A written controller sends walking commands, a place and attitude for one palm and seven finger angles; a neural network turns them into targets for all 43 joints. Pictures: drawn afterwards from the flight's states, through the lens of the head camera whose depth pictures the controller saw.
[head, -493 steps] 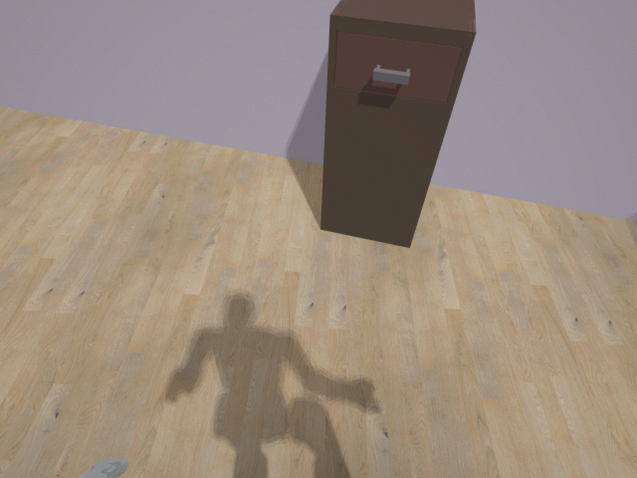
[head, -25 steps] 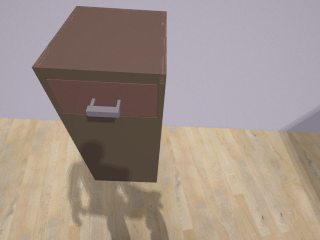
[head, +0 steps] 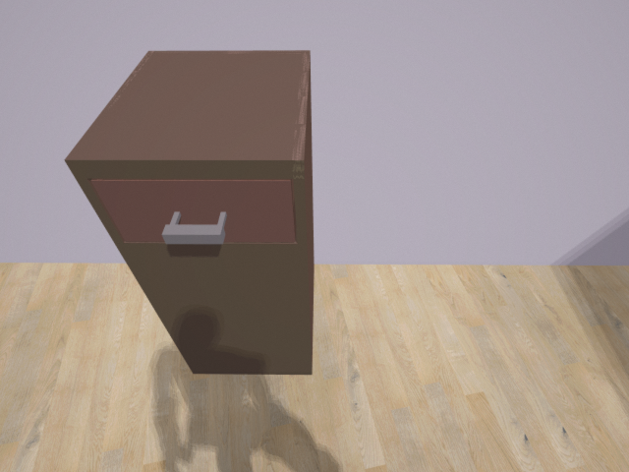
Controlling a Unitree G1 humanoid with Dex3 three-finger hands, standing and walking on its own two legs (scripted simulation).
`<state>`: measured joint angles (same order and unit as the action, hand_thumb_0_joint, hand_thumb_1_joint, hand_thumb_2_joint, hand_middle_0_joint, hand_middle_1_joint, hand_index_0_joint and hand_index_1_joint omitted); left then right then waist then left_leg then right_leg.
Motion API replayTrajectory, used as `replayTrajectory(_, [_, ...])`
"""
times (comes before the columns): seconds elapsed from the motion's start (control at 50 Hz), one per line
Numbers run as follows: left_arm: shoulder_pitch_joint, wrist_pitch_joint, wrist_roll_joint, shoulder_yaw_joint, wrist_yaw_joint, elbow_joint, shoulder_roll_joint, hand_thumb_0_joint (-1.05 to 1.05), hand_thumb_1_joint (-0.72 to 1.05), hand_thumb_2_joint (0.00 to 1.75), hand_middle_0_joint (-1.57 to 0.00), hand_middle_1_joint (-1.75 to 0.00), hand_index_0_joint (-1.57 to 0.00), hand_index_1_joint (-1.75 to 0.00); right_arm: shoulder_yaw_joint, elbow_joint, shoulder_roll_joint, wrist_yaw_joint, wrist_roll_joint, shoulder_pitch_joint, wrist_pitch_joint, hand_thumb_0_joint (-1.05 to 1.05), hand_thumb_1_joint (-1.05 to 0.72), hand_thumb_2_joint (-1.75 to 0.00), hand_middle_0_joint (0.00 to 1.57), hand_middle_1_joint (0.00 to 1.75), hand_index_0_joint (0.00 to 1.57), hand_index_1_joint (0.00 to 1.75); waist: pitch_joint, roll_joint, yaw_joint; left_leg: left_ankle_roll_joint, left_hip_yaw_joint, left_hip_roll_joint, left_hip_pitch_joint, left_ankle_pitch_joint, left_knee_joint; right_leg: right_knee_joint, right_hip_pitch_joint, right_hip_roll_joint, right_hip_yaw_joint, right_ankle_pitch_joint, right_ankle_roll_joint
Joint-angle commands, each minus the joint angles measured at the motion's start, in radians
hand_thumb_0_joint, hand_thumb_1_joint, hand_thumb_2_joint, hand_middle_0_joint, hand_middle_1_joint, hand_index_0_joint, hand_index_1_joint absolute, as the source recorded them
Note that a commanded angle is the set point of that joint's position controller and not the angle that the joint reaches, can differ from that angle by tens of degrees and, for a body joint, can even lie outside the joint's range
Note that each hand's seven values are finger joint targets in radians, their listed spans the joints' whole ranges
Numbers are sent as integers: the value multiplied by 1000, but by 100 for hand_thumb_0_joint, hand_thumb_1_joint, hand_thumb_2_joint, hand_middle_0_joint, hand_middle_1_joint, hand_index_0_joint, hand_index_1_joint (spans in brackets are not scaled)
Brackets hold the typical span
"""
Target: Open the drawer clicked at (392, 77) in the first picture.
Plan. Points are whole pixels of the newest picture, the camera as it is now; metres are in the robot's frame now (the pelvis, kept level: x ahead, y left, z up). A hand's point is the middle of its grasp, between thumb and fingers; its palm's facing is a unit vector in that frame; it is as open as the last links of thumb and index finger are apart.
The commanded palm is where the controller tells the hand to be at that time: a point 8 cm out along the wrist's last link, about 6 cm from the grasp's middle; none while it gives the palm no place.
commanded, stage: come to a stop and stand still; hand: left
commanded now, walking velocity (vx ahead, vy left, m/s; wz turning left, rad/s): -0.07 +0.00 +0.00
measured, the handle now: (197, 225) +0.52 +0.25 -0.02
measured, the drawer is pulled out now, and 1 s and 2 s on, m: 0.00 0.00 0.00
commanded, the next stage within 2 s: look again from close up in 0.54 s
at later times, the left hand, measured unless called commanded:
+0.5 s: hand out of the picture -0.01 +0.20 -0.18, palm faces +0.02 -0.98 -0.19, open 7.4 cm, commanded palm none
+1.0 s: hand out of the picture +0.00 +0.19 -0.18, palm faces +0.02 -0.98 -0.21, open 7.4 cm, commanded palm none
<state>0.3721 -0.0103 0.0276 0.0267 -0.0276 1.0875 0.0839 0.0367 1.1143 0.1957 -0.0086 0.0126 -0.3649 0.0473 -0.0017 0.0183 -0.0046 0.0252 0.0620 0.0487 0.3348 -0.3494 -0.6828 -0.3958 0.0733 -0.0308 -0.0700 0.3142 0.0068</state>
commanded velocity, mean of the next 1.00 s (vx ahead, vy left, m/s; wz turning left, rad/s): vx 0.00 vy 0.00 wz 0.00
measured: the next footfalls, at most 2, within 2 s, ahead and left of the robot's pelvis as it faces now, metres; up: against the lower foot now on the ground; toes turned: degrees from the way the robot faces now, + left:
left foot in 0.06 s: +0.06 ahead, +0.14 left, +0.00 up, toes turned +3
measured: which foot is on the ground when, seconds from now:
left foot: up 0.00-0.04, down 0.06-1.00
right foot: down 0.00-1.00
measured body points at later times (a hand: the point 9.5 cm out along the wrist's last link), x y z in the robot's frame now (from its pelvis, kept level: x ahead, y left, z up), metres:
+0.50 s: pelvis +0.00 +0.03 +0.00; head +0.00 +0.03 +0.45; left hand -0.01 +0.25 -0.16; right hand +0.02 -0.20 -0.16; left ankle +0.02 +0.14 -0.74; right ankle -0.07 -0.11 -0.74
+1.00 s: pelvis -0.02 +0.01 -0.01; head -0.01 +0.01 +0.44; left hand +0.00 +0.24 -0.17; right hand +0.00 -0.22 -0.16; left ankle +0.02 +0.14 -0.74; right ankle -0.07 -0.11 -0.74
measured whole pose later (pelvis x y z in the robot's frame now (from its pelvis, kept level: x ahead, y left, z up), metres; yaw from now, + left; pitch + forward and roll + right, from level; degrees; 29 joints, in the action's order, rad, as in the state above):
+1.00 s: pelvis -0.02 +0.01 -0.01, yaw +0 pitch -2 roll +0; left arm 0.30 -0.01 0.01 0.00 -0.04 1.02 0.17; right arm 0.00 1.04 0.18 -0.01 0.02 -0.28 0.01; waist -0.03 0.00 0.01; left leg 0.01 0.07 0.06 0.29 -0.23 -0.55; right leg -0.52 0.13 -0.03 -0.08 0.36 -0.01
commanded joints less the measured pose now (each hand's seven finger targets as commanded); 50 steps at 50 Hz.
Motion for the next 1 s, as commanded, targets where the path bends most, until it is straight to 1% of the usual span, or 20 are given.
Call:
replayTrajectory(0.0, [38,-3,-10,32,-17,-14,176,0,90,90,-20,-30,-20,-30,-3,-55,13,-18,-3,-7,-47,0,-90,-90,20,30,20,30,-31,-132,7,-9,20,-16,-140,231,281,-73,59,-178,107,-569,82])
replayTrajectory(0.02, [48,2,-12,26,-16,-20,149,0,90,90,-20,-30,-20,-30,3,-41,49,-22,-1,-46,-56,0,-90,-90,20,30,20,30,6,-43,10,-34,-37,46,-237,458,259,-130,121,-118,68,-421,41])
replayTrajectory(0.04, [78,6,-16,18,-19,-14,107,0,90,90,-20,-30,-20,-30,7,-35,85,-29,2,-52,-59,0,-90,-90,20,30,20,30,37,57,-5,-77,-117,141,-285,628,238,-136,180,-74,43,-199,11])
replayTrajectory(0.06, [83,10,-13,10,-23,-6,87,0,90,90,-20,-30,-20,-30,7,-38,102,-32,2,-33,-54,0,-90,-90,20,30,20,30,20,81,-15,-105,-130,180,-241,592,260,-98,172,-52,29,-25,-5])
replayTrajectory(0.08, [81,13,-8,8,-26,-2,80,0,90,90,-20,-30,-20,-30,7,-40,94,-32,2,-3,-49,0,-90,-90,20,30,20,30,-30,31,-18,-99,-109,162,-188,480,266,-56,168,-40,40,-5,-4])
replayTrajectory(0.12, [70,21,-9,5,-21,17,96,0,90,90,-20,-30,-20,-30,-3,-39,69,-31,-3,30,-50,0,-90,-90,20,30,20,30,-66,87,-18,-87,-111,124,-139,401,316,-38,141,-58,44,-79,-9])
replayTrajectory(0.14, [70,18,-8,4,-20,22,98,0,90,90,-20,-30,-20,-30,-5,-40,60,-32,-2,41,-49,0,-90,-90,20,30,20,30,-83,54,-16,-79,-95,109,-143,412,301,-24,143,-61,54,-128,-6])
replayTrajectory(0.2, [71,13,-9,1,-20,34,109,0,90,90,-20,-30,-20,-30,-8,-29,48,-35,-3,31,-53,0,-90,-90,20,30,20,30,-35,-6,-3,-63,-60,85,-210,495,265,-9,125,-77,65,-236,-4])
replayTrajectory(0.3, [57,12,-8,-1,-18,30,120,0,90,90,-20,-30,-20,-30,-11,-33,58,-31,-2,51,-54,0,-90,-90,20,30,20,30,-23,-14,-1,-59,-59,82,-220,437,293,12,118,-80,65,-210,-10])
replayTrajectory(0.42, [44,15,-7,-5,-15,28,133,0,90,90,-20,-30,-20,-30,-15,-32,63,-25,-2,64,-52,0,-90,-90,20,30,20,30,-66,-7,-2,-54,-69,78,-189,296,343,42,128,-79,66,-142,-13])
replayTrajectory(0.6, [43,9,-9,-6,-13,27,135,0,90,90,-20,-30,-20,-30,-19,-19,52,-23,-1,40,-53,0,-90,-90,20,30,20,30,-72,-15,-1,-47,-67,70,-176,241,369,62,122,-80,72,-137,-7])
replayTrajectory(0.62, [-40,-17,3,-23,-5,-63,300,0,90,90,-20,-30,-20,-30,-6,-122,154,-6,6,49,-61,0,-90,-90,20,30,20,30,-212,-28,23,-30,-78,13,-70,113,325,49,190,-54,56,7,14])
replayTrajectory(0.64, [-41,-12,-5,6,-14,-82,243,0,90,90,-20,-30,-20,-30,7,-154,147,-10,19,77,-67,0,-90,-90,20,30,20,30,-136,8,23,-41,-84,46,-39,41,287,-11,217,-74,76,49,23])
replayTrajectory(0.66, [-37,-17,-3,11,-16,-77,232,0,90,90,-20,-30,-20,-30,12,-146,118,-16,23,77,-65,0,-90,-90,20,30,20,30,-92,31,27,-51,-102,43,-35,51,288,-16,195,-72,76,25,33])
replayTrajectory(0.68, [-11,-18,-6,-8,-17,-70,195,0,90,90,-20,-30,-20,-30,-1,-144,91,-17,19,55,-65,0,-90,-90,20,30,20,30,-65,19,20,-50,-104,46,-49,73,269,-6,186,-73,77,-1,32])
replayTrajectory(0.72, [3,-20,-9,-13,-16,-83,191,0,90,90,-20,-30,-20,-30,-11,-147,67,-12,17,27,-63,0,-90,-90,20,30,20,30,-5,-76,21,-52,-86,41,-85,171,209,14,163,-80,98,-67,31])
replayTrajectory(0.74, [-8,-22,-12,-11,-17,-86,192,0,90,90,-20,-30,-20,-30,-10,-142,66,-10,16,22,-63,0,-90,-90,20,30,20,30,-10,-119,23,-52,-78,36,-88,195,193,22,167,-88,106,-85,30])
replayTrajectory(0.82, [5,-19,-16,-13,-20,-102,192,0,90,90,-20,-30,-20,-30,-14,-126,74,-9,11,15,-63,0,-90,-90,20,30,20,30,-2,-58,12,-58,-68,48,-112,347,183,-28,128,-72,92,-240,25])
replayTrajectory(0.9, [4,-12,-17,-7,-21,-104,201,0,90,90,-20,-30,-20,-30,-12,-118,80,-10,7,38,-54,0,-90,-90,20,30,20,30,-51,-9,9,-52,-60,46,-89,302,202,-17,138,-73,85,-203,22])
replayTrajectory(0.98, [1,-8,-15,-7,-20,-107,201,0,90,90,-20,-30,-20,-30,-12,-116,79,-7,6,57,-47,0,-90,-90,20,30,20,30,-77,-15,8,-48,-58,45,-87,249,219,9,155,-73,85,-144,18])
